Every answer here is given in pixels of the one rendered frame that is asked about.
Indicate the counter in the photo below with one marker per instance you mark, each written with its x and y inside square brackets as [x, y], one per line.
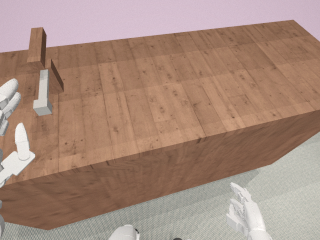
[140, 118]

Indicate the left robot thigh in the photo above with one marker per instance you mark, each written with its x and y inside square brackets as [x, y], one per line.
[125, 233]

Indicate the right robot forearm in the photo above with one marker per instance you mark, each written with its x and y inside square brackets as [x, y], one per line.
[258, 235]

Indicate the robot left hand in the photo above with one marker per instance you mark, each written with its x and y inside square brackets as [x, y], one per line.
[16, 162]

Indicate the robot right hand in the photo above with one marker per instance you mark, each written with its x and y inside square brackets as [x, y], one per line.
[248, 217]

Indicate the tap lever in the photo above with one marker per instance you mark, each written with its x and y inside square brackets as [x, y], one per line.
[42, 105]

